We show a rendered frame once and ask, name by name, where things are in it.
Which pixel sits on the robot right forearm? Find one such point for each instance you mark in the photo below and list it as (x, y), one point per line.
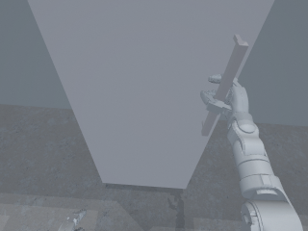
(257, 180)

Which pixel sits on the fridge door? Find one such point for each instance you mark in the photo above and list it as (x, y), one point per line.
(133, 71)

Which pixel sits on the right robot upper arm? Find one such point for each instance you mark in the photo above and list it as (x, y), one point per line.
(268, 215)

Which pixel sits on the left robot hand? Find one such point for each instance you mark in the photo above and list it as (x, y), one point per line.
(72, 221)

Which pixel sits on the right robot hand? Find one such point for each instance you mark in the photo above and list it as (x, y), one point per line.
(235, 101)

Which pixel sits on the handle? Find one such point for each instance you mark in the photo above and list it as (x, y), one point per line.
(227, 79)

